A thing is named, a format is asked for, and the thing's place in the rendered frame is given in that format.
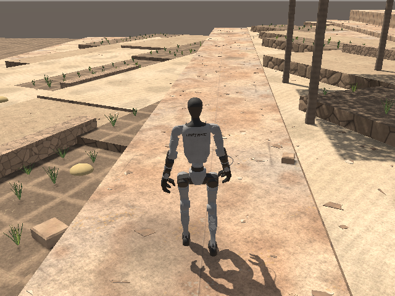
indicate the left robot hand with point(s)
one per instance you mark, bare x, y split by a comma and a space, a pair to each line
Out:
165, 185

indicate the robot right upper arm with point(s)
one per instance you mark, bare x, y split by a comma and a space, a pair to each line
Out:
215, 129

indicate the humanoid robot torso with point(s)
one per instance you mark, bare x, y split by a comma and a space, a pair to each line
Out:
196, 143

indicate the right robot hand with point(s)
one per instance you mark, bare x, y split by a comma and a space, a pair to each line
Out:
222, 173

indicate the robot left forearm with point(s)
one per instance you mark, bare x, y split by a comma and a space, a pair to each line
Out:
168, 167

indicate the left robot thigh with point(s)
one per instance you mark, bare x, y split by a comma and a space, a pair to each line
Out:
183, 187

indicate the robot left upper arm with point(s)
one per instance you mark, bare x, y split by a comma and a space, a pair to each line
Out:
176, 131

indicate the robot right forearm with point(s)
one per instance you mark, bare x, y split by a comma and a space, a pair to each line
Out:
224, 162

